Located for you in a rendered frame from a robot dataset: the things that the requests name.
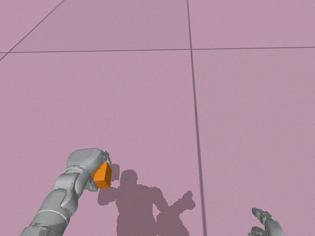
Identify right robot hand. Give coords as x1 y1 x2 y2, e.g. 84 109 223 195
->
248 207 285 236

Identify left robot hand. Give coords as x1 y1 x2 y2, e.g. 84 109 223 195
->
66 148 111 192

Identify left robot arm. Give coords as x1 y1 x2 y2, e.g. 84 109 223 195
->
20 166 89 236

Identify small box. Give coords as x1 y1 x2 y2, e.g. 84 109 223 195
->
91 162 112 188

